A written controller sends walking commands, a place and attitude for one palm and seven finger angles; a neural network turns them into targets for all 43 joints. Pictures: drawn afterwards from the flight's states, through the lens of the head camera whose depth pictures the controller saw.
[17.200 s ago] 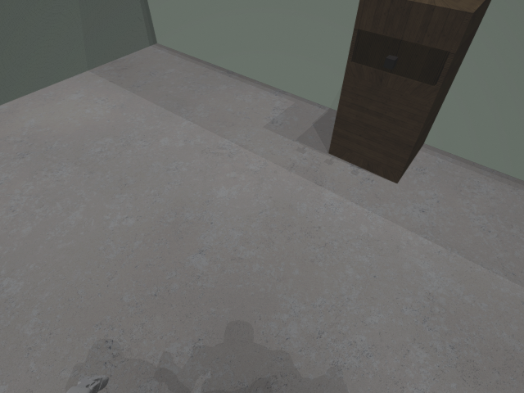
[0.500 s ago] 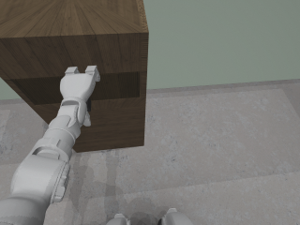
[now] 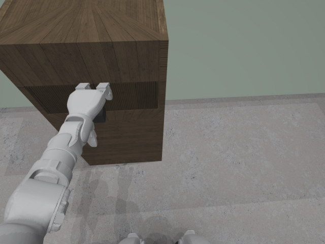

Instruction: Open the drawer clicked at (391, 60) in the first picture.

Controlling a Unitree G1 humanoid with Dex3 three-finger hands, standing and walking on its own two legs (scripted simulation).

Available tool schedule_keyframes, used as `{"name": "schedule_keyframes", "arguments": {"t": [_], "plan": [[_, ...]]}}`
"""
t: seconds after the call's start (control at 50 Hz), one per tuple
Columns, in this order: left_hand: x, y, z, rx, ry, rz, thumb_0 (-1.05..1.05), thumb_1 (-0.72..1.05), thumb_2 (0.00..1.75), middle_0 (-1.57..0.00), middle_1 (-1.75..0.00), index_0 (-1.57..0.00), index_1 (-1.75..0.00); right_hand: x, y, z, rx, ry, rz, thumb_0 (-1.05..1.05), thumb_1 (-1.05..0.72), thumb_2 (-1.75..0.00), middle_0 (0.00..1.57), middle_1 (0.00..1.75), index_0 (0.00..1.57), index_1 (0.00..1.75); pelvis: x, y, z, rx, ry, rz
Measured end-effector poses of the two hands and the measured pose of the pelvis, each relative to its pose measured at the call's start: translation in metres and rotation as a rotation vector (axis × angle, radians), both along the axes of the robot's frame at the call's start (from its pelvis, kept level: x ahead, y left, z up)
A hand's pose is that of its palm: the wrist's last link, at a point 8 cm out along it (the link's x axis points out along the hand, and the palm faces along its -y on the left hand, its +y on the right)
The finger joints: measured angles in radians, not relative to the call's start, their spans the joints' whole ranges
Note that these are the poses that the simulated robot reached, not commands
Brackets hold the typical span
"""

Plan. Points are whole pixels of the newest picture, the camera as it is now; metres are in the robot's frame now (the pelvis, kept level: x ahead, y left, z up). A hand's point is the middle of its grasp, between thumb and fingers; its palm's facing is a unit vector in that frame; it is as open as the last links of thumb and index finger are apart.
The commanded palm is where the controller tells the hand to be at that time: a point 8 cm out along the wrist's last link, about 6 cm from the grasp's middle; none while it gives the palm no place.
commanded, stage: move the hooked fingers above the handle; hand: left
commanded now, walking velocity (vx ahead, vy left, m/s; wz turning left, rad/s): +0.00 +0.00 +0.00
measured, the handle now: (98, 108) +0.52 +0.19 -0.07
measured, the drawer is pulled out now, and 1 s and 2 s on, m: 0.00 0.00 0.00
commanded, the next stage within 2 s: none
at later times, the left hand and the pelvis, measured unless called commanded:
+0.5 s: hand (93, 111) +0.46 +0.17 +0.00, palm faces -0.11 -0.06 -0.99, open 13.8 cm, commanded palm +0.45 +0.19 +0.05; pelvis +0.00 +0.00 +0.00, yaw +0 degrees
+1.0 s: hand (100, 104) +0.48 +0.16 +0.00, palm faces -0.06 -0.10 -0.99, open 13.8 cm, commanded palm +0.46 +0.19 +0.05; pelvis +0.01 +0.00 +0.00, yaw -1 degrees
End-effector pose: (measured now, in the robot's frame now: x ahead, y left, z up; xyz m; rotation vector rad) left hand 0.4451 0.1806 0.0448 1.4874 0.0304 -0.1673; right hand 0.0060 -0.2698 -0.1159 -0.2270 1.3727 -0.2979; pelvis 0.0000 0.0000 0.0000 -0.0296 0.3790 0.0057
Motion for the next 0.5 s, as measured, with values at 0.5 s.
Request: {"name": "schedule_keyframes", "arguments": {"t": [0.5], "plan": [[0.004,-0.002,0.011,0.021,-0.015,0.029,0.0,-0.49,0.3,-0.32,-1.21,-0.33,-1.21,0.003,0.005,0.0,0.016,-0.035,-0.006,0.0,-0.91,-0.9,0.21,0.3,0.2,0.3,-0.004,-0.002,0.003,0.006,-0.013,-0.009]]}}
